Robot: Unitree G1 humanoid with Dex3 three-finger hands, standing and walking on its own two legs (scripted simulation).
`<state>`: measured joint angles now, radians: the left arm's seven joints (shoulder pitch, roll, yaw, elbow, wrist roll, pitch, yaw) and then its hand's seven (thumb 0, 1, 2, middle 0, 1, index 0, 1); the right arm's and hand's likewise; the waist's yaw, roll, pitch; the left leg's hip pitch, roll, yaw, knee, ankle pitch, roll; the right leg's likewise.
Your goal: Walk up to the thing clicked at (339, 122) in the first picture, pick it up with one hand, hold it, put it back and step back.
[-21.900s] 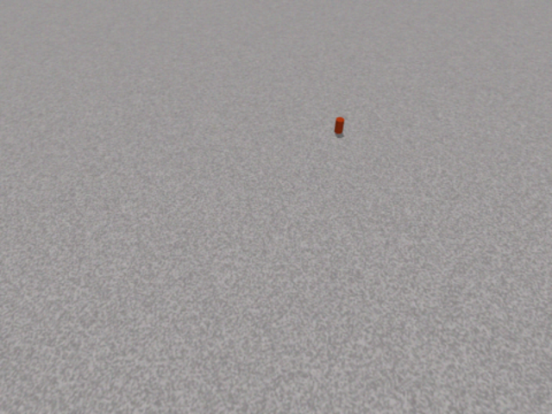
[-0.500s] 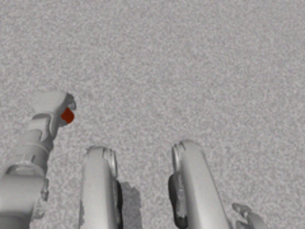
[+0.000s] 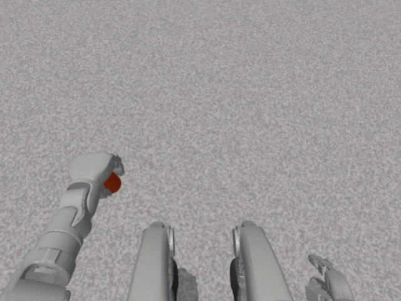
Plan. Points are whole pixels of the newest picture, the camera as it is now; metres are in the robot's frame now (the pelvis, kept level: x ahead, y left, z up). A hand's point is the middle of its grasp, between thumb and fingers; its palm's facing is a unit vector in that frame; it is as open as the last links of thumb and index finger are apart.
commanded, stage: lift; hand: left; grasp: from above
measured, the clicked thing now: (105, 179) +0.39 +0.24 -0.12
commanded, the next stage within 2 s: hold in 0.84 s
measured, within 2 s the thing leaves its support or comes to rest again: neither
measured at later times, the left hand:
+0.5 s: hand (81, 156) +0.36 +0.22 +0.06, palm faces -0.44 -0.08 -0.90, open 6.8 cm
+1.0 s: hand (66, 127) +0.38 +0.22 +0.13, palm faces -0.42 -0.08 -0.91, open 6.9 cm
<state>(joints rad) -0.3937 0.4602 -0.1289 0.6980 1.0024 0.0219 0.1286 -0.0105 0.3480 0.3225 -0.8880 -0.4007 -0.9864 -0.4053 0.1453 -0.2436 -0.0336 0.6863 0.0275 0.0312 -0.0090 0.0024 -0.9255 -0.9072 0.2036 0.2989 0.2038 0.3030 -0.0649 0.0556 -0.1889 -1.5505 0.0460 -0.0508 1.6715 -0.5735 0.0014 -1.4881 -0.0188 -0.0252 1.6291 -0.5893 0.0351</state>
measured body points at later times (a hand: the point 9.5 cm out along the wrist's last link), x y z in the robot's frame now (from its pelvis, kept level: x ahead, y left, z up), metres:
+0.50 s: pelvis +0.04 +0.00 +0.14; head +0.10 +0.00 +0.59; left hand +0.38 +0.22 +0.11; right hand +0.14 -0.28 +0.02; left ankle +0.09 +0.12 -0.52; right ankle +0.08 -0.14 -0.52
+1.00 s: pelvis +0.07 +0.00 +0.19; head +0.10 -0.01 +0.64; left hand +0.40 +0.22 +0.18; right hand +0.18 -0.27 +0.07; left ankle +0.09 +0.12 -0.52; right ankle +0.08 -0.14 -0.52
